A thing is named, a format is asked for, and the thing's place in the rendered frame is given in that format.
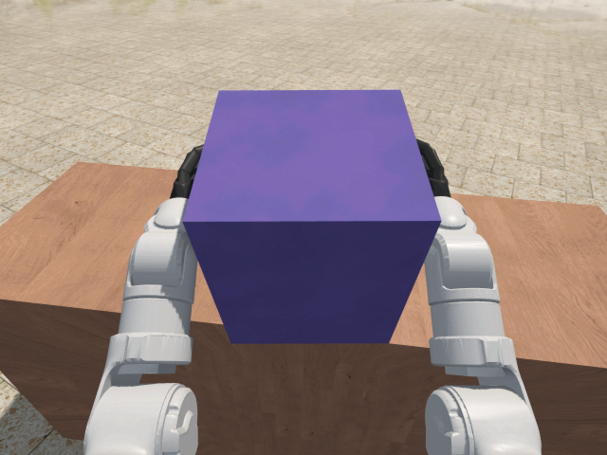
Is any robot right upper arm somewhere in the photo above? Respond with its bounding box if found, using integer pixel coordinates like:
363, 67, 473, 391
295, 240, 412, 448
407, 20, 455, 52
425, 385, 542, 455

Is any robot left upper arm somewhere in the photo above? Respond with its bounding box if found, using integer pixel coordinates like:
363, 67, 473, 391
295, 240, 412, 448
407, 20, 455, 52
84, 383, 198, 455

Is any robot right forearm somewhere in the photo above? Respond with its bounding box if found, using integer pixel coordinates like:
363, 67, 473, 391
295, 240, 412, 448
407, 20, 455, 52
424, 196, 542, 453

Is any robot right hand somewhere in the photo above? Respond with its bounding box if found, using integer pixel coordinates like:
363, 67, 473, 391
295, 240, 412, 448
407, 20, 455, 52
416, 139, 451, 198

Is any robot left forearm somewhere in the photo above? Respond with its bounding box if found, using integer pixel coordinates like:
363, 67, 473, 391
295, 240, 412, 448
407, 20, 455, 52
83, 197, 198, 455

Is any robot left hand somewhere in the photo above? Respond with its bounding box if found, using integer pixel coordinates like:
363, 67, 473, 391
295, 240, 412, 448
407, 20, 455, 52
170, 144, 204, 199

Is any pedestal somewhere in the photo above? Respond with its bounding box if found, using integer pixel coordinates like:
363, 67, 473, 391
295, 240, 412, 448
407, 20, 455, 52
0, 162, 607, 455

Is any carton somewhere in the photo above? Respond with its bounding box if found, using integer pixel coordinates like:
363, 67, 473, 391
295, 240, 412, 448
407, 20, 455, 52
182, 90, 441, 344

